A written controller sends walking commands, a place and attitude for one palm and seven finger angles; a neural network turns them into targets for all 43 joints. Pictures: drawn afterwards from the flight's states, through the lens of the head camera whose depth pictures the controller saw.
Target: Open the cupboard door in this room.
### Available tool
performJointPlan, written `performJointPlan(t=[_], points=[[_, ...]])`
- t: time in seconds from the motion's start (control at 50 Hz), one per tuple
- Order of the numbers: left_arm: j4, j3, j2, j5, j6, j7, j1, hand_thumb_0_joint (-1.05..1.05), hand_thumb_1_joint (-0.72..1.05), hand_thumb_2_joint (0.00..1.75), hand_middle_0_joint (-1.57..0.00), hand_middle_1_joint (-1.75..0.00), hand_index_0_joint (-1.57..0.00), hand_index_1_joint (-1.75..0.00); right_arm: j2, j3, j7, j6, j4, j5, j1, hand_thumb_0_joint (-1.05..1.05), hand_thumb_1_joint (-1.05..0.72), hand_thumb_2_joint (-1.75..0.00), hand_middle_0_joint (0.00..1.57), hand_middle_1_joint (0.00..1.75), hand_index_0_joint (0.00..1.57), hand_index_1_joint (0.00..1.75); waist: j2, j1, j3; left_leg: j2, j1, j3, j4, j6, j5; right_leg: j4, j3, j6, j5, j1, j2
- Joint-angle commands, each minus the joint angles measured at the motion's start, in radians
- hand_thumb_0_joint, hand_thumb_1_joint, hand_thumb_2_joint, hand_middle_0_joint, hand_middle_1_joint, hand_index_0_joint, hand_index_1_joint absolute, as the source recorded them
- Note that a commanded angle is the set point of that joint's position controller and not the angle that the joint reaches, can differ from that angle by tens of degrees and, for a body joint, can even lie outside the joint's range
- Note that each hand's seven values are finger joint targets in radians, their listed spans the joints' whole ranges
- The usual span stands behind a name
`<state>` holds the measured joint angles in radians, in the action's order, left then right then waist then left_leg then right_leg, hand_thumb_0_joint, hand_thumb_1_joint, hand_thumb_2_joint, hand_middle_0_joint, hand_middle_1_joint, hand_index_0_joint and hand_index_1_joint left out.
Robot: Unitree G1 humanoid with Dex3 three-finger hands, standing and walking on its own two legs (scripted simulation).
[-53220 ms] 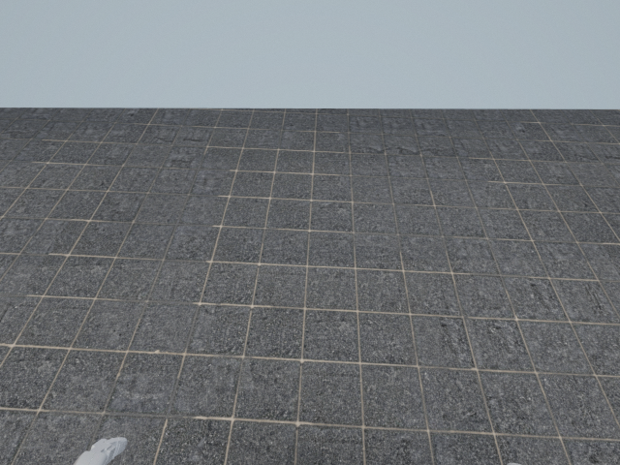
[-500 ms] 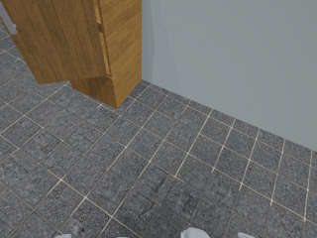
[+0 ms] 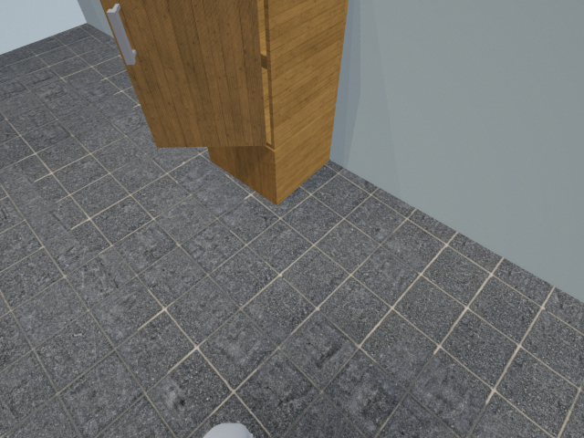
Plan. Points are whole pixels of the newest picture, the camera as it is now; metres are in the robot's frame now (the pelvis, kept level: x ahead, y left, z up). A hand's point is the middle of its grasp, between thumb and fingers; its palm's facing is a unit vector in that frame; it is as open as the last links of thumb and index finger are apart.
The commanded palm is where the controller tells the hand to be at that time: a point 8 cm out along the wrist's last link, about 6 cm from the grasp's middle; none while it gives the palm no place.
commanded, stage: take the last steps up to it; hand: left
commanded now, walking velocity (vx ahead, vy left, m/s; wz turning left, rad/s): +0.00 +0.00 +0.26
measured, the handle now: (124, 34) +1.04 +0.52 +0.01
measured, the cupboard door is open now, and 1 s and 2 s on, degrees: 43 43 43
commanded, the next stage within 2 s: come to a stop and stand still in 1.60 s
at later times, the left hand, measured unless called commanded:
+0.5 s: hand (151, 434) +0.14 +0.23 -0.16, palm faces +0.13 -0.97 -0.22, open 7.4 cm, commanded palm none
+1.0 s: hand out of the picture +0.09 +0.30 -0.20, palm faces +0.31 -0.94 -0.15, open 7.4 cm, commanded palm none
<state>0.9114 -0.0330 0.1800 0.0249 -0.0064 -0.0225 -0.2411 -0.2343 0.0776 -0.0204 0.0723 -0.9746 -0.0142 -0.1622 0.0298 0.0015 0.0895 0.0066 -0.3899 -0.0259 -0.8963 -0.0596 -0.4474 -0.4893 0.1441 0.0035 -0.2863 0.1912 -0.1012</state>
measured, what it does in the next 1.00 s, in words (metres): walks ahead: left foot, then right foot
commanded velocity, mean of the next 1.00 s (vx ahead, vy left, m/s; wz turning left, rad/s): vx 0.29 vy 0.14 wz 0.11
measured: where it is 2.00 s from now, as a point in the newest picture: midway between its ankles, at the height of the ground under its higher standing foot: (231, 341)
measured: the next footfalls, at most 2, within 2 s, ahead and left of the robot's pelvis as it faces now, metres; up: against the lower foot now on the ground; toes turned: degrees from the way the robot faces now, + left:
left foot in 0.12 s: +0.03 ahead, +0.13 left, +0.00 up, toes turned +5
right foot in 0.50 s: +0.15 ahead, -0.08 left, +0.00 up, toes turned +0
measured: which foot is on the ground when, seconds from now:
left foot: up 0.00-0.10, down 0.12-0.50, up 0.52-0.90, down 0.92-1.00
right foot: down 0.00-0.12, up 0.14-0.48, down 0.50-0.92, up 0.94-1.00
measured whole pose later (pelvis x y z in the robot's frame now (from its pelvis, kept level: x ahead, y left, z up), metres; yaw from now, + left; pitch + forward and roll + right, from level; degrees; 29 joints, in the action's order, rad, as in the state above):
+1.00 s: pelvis +0.21 +0.15 -0.02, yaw +12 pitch +0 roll +0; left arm 1.14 -0.06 0.18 0.02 0.00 0.00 -0.40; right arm -0.18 0.04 -0.02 -0.05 -0.97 -0.03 -0.12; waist 0.06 0.05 0.08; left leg 0.03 -0.41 -0.14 -0.64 0.06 -0.23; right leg -0.98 0.06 -0.02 -0.52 0.24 -0.16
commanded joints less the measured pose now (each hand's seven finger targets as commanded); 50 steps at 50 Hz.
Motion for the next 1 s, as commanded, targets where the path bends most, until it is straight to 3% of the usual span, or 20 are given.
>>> performJointPlan(t=[0.0,0.06,0.1,0.12,0.26,0.36,0.42,0.44,0.46,0.48,0.5,0.56,0.6,0.66,0.82,0.86,0.88,0.9,0.92,0.98], points=[[-0.019,-0.061,0.228,0.005,0.019,-0.007,-0.080,0.00,0.90,0.90,-0.20,-0.30,-0.20,-0.30,-0.025,-0.014,0.009,-0.044,0.080,0.009,0.052,0.00,-0.90,-0.90,0.20,0.30,0.20,0.30,0.173,0.041,-0.116,-0.026,0.035,-0.057,0.243,0.012,0.026,0.061,-0.159,0.119,0.580,-0.140,-0.222],[-0.016,-0.056,0.195,-0.013,0.014,0.002,-0.041,0.00,0.90,0.90,-0.20,-0.30,-0.20,-0.30,-0.078,-0.009,0.013,-0.063,0.041,0.004,-0.045,0.00,-0.90,-0.90,0.20,0.30,0.20,0.30,0.059,-0.017,-0.141,0.026,0.313,-0.005,0.498,0.048,0.261,-0.049,-0.092,0.017,0.262,0.056,-0.162],[-0.072,-0.036,0.110,-0.013,0.001,0.012,0.026,0.00,0.90,0.90,-0.20,-0.30,-0.20,-0.30,-0.234,0.024,0.024,-0.062,0.030,-0.018,-0.155,0.00,-0.90,-0.90,0.20,0.30,0.20,0.30,-0.333,-0.081,-0.139,0.369,0.405,0.443,0.621,0.270,0.326,-0.411,0.001,-0.058,-0.373,0.368,0.027],[-0.092,-0.040,0.131,-0.003,-0.001,0.015,0.088,0.00,0.90,0.90,-0.20,-0.30,-0.20,-0.30,-0.235,0.023,0.030,-0.057,0.021,-0.021,-0.171,0.00,-0.90,-0.90,0.20,0.30,0.20,0.30,-0.235,-0.094,-0.095,0.394,0.348,0.441,0.642,0.327,0.179,-0.538,-0.076,-0.035,-0.362,0.415,0.011],[-0.024,-0.035,0.102,-0.003,0.013,0.044,0.069,0.00,0.90,0.90,-0.20,-0.30,-0.20,-0.30,-0.125,-0.014,0.046,-0.113,0.021,-0.007,-0.133,0.00,-0.90,-0.90,0.20,0.30,0.20,0.30,-0.138,-0.017,-0.079,0.206,0.344,0.228,0.630,0.265,0.440,-0.499,-0.089,-0.037,-0.109,0.386,0.007],[-0.037,-0.030,0.088,-0.003,0.018,0.046,0.103,0.00,0.90,0.90,-0.20,-0.30,-0.20,-0.30,-0.126,-0.012,0.036,-0.107,-0.005,-0.010,-0.153,0.00,-0.90,-0.90,0.20,0.30,0.20,0.30,-0.160,-0.015,-0.035,0.184,0.249,0.223,0.646,0.263,0.281,-0.251,-0.040,-0.039,-0.098,0.237,0.040],[-0.006,-0.042,0.093,-0.002,0.024,0.044,0.018,0.00,0.90,0.90,-0.20,-0.30,-0.20,-0.30,-0.117,-0.013,0.035,-0.102,-0.010,-0.008,-0.129,0.00,-0.90,-0.90,0.20,0.30,0.20,0.30,-0.114,0.039,-0.022,0.155,0.096,0.205,0.571,0.234,0.178,-0.099,-0.026,-0.034,-0.009,0.007,0.064],[0.018,-0.054,0.112,0.001,0.030,0.040,-0.060,0.00,0.90,0.90,-0.20,-0.30,-0.20,-0.30,-0.105,-0.014,0.034,-0.103,-0.004,-0.003,-0.111,0.00,-0.90,-0.90,0.20,0.30,0.20,0.30,-0.053,0.079,-0.031,0.106,-0.009,0.168,0.470,0.199,0.120,-0.013,-0.051,-0.023,0.011,-0.150,0.049],[0.047,-0.070,0.184,0.009,0.043,0.032,-0.166,0.00,0.90,0.90,-0.20,-0.30,-0.20,-0.30,-0.068,-0.018,0.026,-0.109,0.005,0.008,-0.106,0.00,-0.90,-0.90,0.20,0.30,0.20,0.30,0.098,0.126,-0.079,0.008,-0.163,0.071,0.269,0.143,0.031,0.099,-0.225,0.019,-0.115,-0.341,-0.101],[0.067,-0.091,0.281,0.010,0.048,0.022,-0.266,0.00,0.90,0.90,-0.20,-0.30,-0.20,-0.30,-0.023,-0.023,0.022,-0.111,0.037,0.009,-0.095,0.00,-0.90,-0.90,0.20,0.30,0.20,0.30,0.360,0.161,-0.103,-0.071,-0.317,-0.011,-0.038,0.091,-0.174,0.268,-0.611,0.120,-0.214,-0.417,-0.397],[0.060,-0.084,0.269,-0.004,0.045,0.013,-0.254,0.00,0.90,0.90,-0.20,-0.30,-0.20,-0.30,-0.091,-0.009,0.016,-0.101,0.050,-0.008,-0.049,0.00,-0.90,-0.90,0.20,0.30,0.20,0.30,0.216,0.144,-0.043,-0.005,-0.337,0.071,-0.205,0.079,-0.142,0.355,-0.693,0.173,-0.334,-0.270,-0.453],[0.029,-0.057,0.157,-0.004,0.057,0.006,-0.071,0.00,0.90,0.90,-0.20,-0.30,-0.20,-0.30,-0.050,0.000,-0.001,-0.081,0.009,-0.013,-0.060,0.00,-0.90,-0.90,0.20,0.30,0.20,0.30,0.178,0.038,0.042,0.083,-0.271,0.088,-0.287,0.057,0.119,0.359,-0.421,0.114,-0.263,-0.022,-0.324],[0.036,-0.043,0.117,-0.006,0.073,0.011,-0.076,0.00,0.90,0.90,-0.20,-0.30,-0.20,-0.30,-0.014,-0.010,-0.011,-0.069,-0.011,-0.014,-0.089,0.00,-0.90,-0.90,0.20,0.30,0.20,0.30,0.149,0.017,0.026,0.089,-0.223,0.045,-0.241,0.032,0.215,0.357,-0.235,0.078,-0.061,0.013,-0.254],[0.075,-0.045,0.127,-0.003,0.089,0.011,-0.127,0.00,0.90,0.90,-0.20,-0.30,-0.20,-0.30,0.013,-0.011,-0.021,-0.069,-0.011,-0.008,-0.065,0.00,-0.90,-0.90,0.20,0.30,0.20,0.30,0.102,0.024,-0.005,0.087,-0.231,-0.009,-0.114,0.009,0.254,0.335,-0.138,0.082,0.140,-0.075,-0.233],[0.140,-0.050,0.171,0.008,0.080,0.012,-0.162,0.00,0.90,0.90,-0.20,-0.30,-0.20,-0.30,0.018,-0.026,-0.035,-0.098,0.048,-0.002,0.045,0.00,-0.90,-0.90,0.20,0.30,0.20,0.30,0.171,0.043,0.005,0.053,-0.070,-0.087,0.270,0.034,0.242,0.240,-0.060,0.073,0.249,-0.092,-0.249],[0.141,-0.056,0.171,0.007,0.071,0.011,-0.135,0.00,0.90,0.90,-0.20,-0.30,-0.20,-0.30,-0.018,-0.018,-0.026,-0.112,0.019,-0.006,-0.060,0.00,-0.90,-0.90,0.20,0.30,0.20,0.30,0.124,-0.017,-0.035,0.023,0.161,-0.107,0.382,0.054,0.257,0.117,-0.028,0.051,0.224,0.007,-0.224],[0.136,-0.050,0.148,0.005,0.064,0.015,-0.139,0.00,0.90,0.90,-0.20,-0.30,-0.20,-0.30,-0.081,-0.005,-0.015,-0.116,-0.023,-0.011,-0.195,0.00,-0.90,-0.90,0.20,0.30,0.20,0.30,-0.011,-0.073,-0.103,0.025,0.353,-0.098,0.417,0.064,0.223,-0.077,0.026,0.033,0.204,0.075,-0.168],[0.124,-0.042,0.091,-0.006,0.056,0.021,-0.183,0.00,0.90,0.90,-0.20,-0.30,-0.20,-0.30,-0.202,0.027,0.002,-0.124,-0.053,-0.025,-0.340,0.00,-0.90,-0.90,0.20,0.30,0.20,0.30,-0.294,-0.119,-0.217,0.246,0.537,0.210,0.469,0.131,0.174,-0.376,0.086,-0.011,-0.143,0.261,-0.023],[0.086,-0.031,0.062,-0.007,0.053,0.019,-0.151,0.00,0.90,0.90,-0.20,-0.30,-0.20,-0.30,-0.250,0.034,0.022,-0.116,-0.066,-0.016,-0.417,0.00,-0.90,-0.90,0.20,0.30,0.20,0.30,-0.391,-0.138,-0.275,0.368,0.567,0.419,0.616,0.206,0.150,-0.641,0.001,-0.011,-0.363,0.384,0.058],[0.084,-0.030,0.057,-0.005,0.050,0.020,-0.042,0.00,0.90,0.90,-0.20,-0.30,-0.20,-0.30,-0.135,-0.002,0.039,-0.123,-0.016,-0.012,-0.205,0.00,-0.90,-0.90,0.20,0.30,0.20,0.30,-0.182,-0.060,-0.126,0.348,0.326,0.291,0.647,0.224,0.214,-0.839,-0.129,0.018,-0.133,0.467,-0.048]])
